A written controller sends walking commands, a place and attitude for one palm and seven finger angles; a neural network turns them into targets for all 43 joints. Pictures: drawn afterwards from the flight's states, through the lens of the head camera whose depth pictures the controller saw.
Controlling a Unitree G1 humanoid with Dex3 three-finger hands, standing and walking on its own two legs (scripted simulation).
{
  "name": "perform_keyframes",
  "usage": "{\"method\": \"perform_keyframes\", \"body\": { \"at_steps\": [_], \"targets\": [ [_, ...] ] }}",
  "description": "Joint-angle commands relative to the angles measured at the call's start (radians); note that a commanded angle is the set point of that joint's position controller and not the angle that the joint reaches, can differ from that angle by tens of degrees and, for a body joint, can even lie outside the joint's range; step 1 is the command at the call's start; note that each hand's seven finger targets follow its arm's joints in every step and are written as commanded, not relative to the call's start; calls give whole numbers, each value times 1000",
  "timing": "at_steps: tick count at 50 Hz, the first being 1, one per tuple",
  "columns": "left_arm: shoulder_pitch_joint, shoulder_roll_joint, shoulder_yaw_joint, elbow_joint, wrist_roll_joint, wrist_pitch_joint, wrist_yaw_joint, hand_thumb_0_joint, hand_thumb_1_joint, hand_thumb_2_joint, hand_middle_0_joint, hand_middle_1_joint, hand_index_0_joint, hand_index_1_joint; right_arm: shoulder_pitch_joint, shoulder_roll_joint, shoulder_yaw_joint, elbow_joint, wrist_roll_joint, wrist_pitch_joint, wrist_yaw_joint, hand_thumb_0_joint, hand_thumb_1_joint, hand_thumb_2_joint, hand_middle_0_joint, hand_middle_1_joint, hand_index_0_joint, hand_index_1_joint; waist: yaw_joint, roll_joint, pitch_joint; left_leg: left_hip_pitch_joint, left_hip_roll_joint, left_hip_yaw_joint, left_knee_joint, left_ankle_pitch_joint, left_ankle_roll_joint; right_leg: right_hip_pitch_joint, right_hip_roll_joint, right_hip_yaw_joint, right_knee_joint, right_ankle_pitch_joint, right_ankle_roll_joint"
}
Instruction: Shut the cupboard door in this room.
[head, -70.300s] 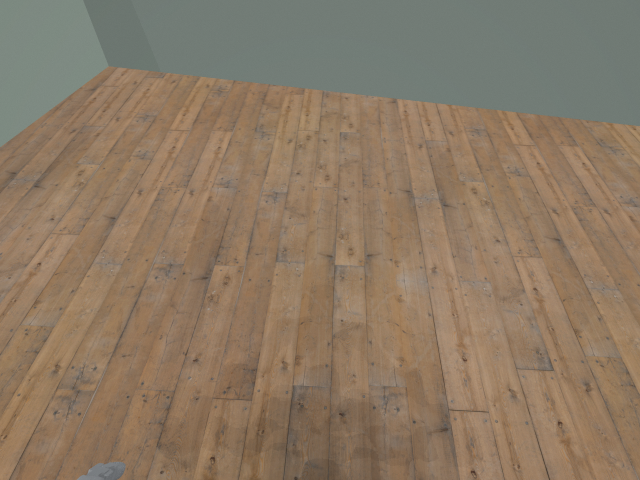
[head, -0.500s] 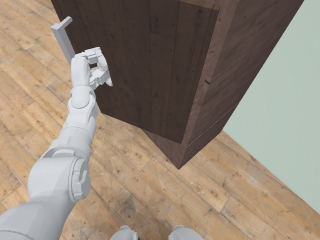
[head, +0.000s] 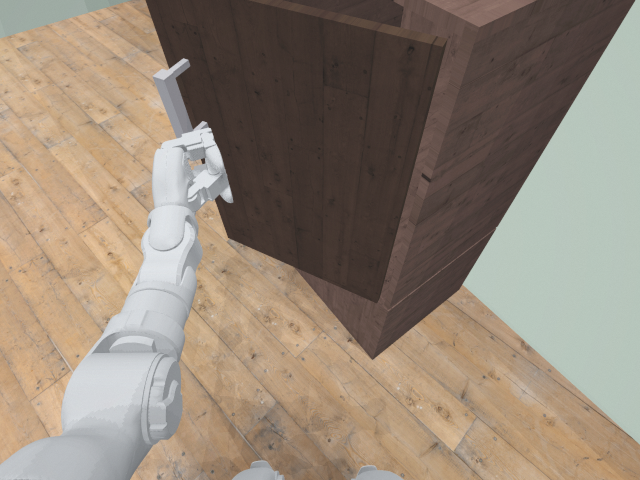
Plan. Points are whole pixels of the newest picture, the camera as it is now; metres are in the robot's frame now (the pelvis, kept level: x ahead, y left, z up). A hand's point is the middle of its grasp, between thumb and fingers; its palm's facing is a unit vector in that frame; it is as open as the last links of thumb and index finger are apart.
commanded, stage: draw the hand back to the body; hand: left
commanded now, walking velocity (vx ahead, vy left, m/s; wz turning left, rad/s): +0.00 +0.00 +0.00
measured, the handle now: (185, 105) +0.65 +0.19 +0.09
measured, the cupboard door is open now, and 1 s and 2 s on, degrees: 26 26 26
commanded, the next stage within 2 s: step back with the hand held close in 1.42 s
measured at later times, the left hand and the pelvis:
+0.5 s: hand (108, 258) +0.32 +0.19 +0.16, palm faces +0.09 -0.98 -0.18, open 3.1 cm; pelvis +0.01 +0.02 +0.04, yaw +1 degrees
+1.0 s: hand out of the picture +0.21 +0.30 +0.20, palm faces +0.41 -0.83 -0.38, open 5.8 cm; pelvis +0.02 +0.04 +0.05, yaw +2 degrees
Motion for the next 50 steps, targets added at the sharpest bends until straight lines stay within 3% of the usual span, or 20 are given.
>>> {"method": "perform_keyframes", "body": {
  "at_steps": [1,4,5,7,8,10,11,15,17,18,22,26,28,32,34,36,38,40,48,50],
  "targets": [
    [-221,178,9,-368,-52,-17,-47,0,900,900,-1300,-1500,-1300,-1500,56,-146,-52,-131,31,-19,-18,0,-900,-900,200,300,200,300,38,-147,-380,250,-26,-32,-118,250,25,326,-41,97,-195,549,97],
    [-191,142,-41,-542,-82,0,-65,0,900,900,-1300,-1500,-1300,-1500,21,-139,-54,-140,45,-32,-34,0,-900,-900,200,300,200,300,35,-109,-336,338,-21,-33,-154,237,29,310,-32,82,-242,474,90],
    [-177,147,-43,-597,-87,4,-66,0,900,900,-1300,-1500,-1300,-1500,10,-141,-54,-141,46,-40,-41,0,-900,-900,200,300,200,300,39,-70,-331,376,-21,-33,-160,235,30,296,-30,82,-254,444,88],
    [-109,153,-50,-632,-93,23,-72,0,900,900,-1300,-1500,-1300,-1500,-10,-137,-50,-128,52,-52,-51,0,-900,-900,200,300,200,300,44,-75,-286,404,-13,-43,-189,215,28,280,-27,65,-275,378,78],
    [-98,126,-84,-669,-96,32,-79,0,900,900,-1300,-1500,-1300,-1500,-26,-133,-46,-131,54,-61,-54,0,-900,-900,200,300,200,300,39,-44,-265,420,-13,-43,-203,203,28,271,-29,63,-286,352,76],
    [-7,173,-42,-677,-105,65,-83,0,900,900,-1300,-1500,-1300,-1500,-48,-140,-41,-128,58,-70,-64,0,-900,-900,200,300,200,300,61,-40,-222,429,-14,-46,-223,177,29,271,-30,67,-313,300,75],
    [15,160,-53,-689,-112,80,-90,0,900,900,-1300,-1500,-1300,-1500,-68,-133,-35,-132,61,-75,-66,0,-900,-900,200,300,200,300,58,-50,-200,425,-13,-47,-237,167,29,279,-35,64,-321,288,74],
    [166,188,-34,-839,-135,128,-118,0,900,900,-1217,-1410,-1217,-1410,-130,-133,-26,-170,69,-90,-74,0,-900,-900,200,300,200,300,100,-33,-228,485,-13,-50,-268,236,28,355,-39,55,-317,364,63],
    [217,172,-46,-902,-150,157,-134,0,900,900,-1163,-1350,-1163,-1350,-166,-124,-17,-184,77,-98,-77,0,-900,-900,200,300,200,300,106,-22,-183,495,-11,-56,-290,241,24,358,-40,41,-323,367,56],
    [249,213,-114,-1008,-59,168,-81,0,900,900,-1135,-1320,-1135,-1320,-206,-96,-22,-196,72,-72,-90,0,-900,-900,200,300,200,300,99,-53,-169,538,-6,-69,-341,242,16,373,-68,92,-395,366,68],
    [434,202,-111,-1106,-32,240,-17,0,900,900,-1025,-1200,-1025,-1200,-244,-92,-7,-202,67,-35,-116,0,-900,-900,200,300,200,300,98,-79,-83,599,5,-72,-415,269,20,436,-64,69,-460,376,67],
    [485,206,-105,-1180,-17,282,2,0,900,900,-915,-1080,-915,-1080,-272,-86,9,-202,64,-21,-127,0,-900,-900,200,300,200,300,95,-17,-3,664,11,-87,-486,237,14,451,-55,53,-522,311,53],
    [511,212,-95,-1254,-11,294,12,0,900,900,-860,-1020,-860,-1020,-277,-84,14,-207,58,-22,-127,0,-900,-900,200,300,200,300,98,35,-24,719,17,-103,-509,270,7,480,-51,46,-532,335,46],
    [651,238,-57,-1385,-7,314,26,0,900,900,-750,-900,-750,-900,-287,-83,18,-215,43,-34,-119,0,-900,-900,200,300,200,300,117,43,-63,773,24,-108,-532,383,1,552,-52,37,-547,408,43],
    [725,247,-31,-1404,-7,328,31,0,900,900,-695,-840,-695,-840,-292,-83,20,-215,37,-33,-115,0,-900,-900,200,300,200,300,123,3,-24,755,25,-108,-543,401,-1,564,-51,32,-559,422,44],
    [788,253,-9,-1428,-8,333,33,0,900,900,-640,-780,-640,-780,-299,-82,21,-217,34,-33,-112,0,-900,-900,200,300,200,300,128,17,-8,743,24,-104,-553,392,-4,582,-55,34,-569,412,43],
    [835,266,22,-1442,-9,338,36,0,900,900,-585,-720,-585,-720,-308,-82,19,-217,31,-32,-112,0,-900,-900,200,300,200,300,131,-10,26,730,25,-103,-562,366,-2,575,-53,31,-580,394,46],
    [902,306,76,-1465,-9,338,41,0,900,900,-530,-660,-530,-660,-307,-89,12,-212,27,-36,-112,0,-900,-900,200,300,200,300,141,-10,15,726,23,-98,-558,376,0,595,-54,35,-588,400,45],
    [1102,354,190,-1609,-13,309,61,0,900,900,-310,-420,-310,-420,-303,-86,-1,-205,29,-81,-109,0,-900,-900,200,300,200,300,157,29,15,706,24,-101,-546,395,-3,607,-59,31,-573,400,46],
    [1167,398,250,-1630,-13,301,68,0,900,900,-255,-360,-255,-360,-300,-91,-9,-198,30,-95,-110,0,-900,-900,200,300,200,300,167,27,9,692,22,-95,-536,410,-5,619,-57,33,-573,409,45]
  ]
}}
